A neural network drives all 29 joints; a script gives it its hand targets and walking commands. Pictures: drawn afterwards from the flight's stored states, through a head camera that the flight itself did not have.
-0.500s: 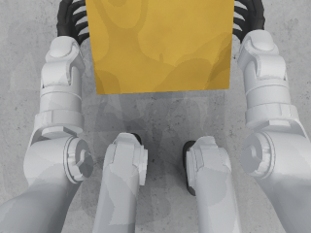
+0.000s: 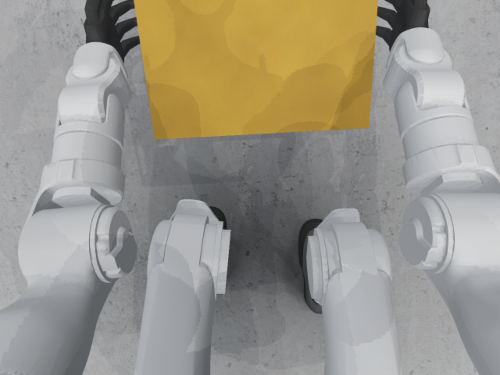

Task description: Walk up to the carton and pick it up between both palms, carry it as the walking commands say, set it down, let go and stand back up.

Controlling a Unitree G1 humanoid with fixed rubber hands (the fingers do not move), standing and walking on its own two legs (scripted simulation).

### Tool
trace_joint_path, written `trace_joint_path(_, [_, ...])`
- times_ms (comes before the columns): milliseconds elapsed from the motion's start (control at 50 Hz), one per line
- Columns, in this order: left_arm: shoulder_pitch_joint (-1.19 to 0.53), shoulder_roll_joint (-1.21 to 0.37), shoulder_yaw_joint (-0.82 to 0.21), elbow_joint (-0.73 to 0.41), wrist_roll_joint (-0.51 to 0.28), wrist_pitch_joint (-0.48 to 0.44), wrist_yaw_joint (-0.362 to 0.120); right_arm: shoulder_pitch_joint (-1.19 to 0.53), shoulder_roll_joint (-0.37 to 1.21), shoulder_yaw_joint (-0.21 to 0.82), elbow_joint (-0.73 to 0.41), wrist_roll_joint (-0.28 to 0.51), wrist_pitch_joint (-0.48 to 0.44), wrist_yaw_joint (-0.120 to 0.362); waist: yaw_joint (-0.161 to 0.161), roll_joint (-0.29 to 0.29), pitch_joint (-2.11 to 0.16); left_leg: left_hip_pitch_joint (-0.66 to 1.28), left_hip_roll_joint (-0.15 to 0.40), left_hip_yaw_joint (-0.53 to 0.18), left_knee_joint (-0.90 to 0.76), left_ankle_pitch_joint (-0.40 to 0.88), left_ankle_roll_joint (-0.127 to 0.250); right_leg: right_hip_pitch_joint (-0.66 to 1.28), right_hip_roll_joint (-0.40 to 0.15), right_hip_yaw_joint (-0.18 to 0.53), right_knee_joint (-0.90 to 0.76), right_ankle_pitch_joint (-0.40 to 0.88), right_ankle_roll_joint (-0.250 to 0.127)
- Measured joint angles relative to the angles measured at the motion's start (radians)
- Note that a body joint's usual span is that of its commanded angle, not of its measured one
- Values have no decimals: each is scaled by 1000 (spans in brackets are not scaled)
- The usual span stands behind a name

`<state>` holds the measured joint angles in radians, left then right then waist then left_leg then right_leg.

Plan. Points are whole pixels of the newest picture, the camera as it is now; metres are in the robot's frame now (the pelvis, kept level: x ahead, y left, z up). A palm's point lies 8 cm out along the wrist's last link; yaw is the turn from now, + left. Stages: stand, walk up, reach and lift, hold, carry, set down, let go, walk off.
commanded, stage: set down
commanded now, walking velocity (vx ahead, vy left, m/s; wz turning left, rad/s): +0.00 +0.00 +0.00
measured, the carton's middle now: (256, 63) +0.52 +0.04 -0.25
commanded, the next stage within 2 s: none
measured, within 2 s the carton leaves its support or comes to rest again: rests again in 1.12 s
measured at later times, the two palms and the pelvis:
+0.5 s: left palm (114, 53) +0.50 +0.23 -0.17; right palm (399, 42) +0.53 -0.15 -0.17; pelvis -0.01 +0.00 -0.01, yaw +0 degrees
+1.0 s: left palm (115, 53) +0.50 +0.23 -0.18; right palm (396, 42) +0.54 -0.15 -0.18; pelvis -0.01 +0.00 -0.02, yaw +0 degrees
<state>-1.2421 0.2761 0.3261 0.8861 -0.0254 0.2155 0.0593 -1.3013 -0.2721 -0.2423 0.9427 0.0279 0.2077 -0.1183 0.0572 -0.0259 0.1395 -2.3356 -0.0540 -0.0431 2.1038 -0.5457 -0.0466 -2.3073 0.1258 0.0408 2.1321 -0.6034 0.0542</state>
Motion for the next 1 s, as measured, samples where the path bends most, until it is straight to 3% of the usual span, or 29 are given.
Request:
trace_joint_path(240, [-20, 29, -41, 58, -46, -29, -1, -16, -10, 34, 51, 39, -31, -16, -1, -1, 43, 10, 9, 5, 38, -6, 2, 9, -8, -8, 41, -8, -8])
trace_joint_path(1000, [-118, 76, -77, 187, -75, -61, -21, -101, -50, 40, 137, 41, -49, 42, -10, 6, 169, 37, 34, 32, 91, 4, 30, 39, -37, -11, 98, -4, -13])
